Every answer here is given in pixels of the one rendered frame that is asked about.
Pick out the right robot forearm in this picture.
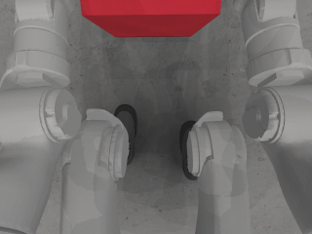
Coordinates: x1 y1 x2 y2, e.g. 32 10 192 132
232 0 312 89

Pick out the right robot foot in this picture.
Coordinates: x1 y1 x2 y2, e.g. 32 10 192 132
179 120 198 180

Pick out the carton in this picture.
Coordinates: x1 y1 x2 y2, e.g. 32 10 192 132
80 0 221 38

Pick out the robot foot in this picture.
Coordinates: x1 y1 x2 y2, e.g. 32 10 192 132
114 104 137 166
179 120 198 180

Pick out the left robot foot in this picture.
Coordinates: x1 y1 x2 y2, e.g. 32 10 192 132
114 104 137 166

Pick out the left robot forearm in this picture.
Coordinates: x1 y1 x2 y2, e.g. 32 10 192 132
0 0 75 93

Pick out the right robot upper arm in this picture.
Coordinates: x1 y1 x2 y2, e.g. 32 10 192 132
242 84 312 234

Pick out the left robot upper arm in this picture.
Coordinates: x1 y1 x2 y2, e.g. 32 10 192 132
0 85 82 234

